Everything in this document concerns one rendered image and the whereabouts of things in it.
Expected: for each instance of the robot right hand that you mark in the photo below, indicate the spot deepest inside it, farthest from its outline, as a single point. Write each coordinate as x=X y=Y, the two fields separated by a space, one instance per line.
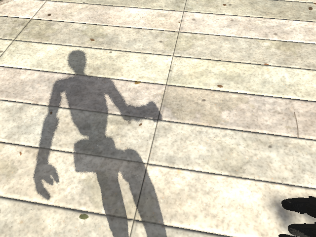
x=302 y=205

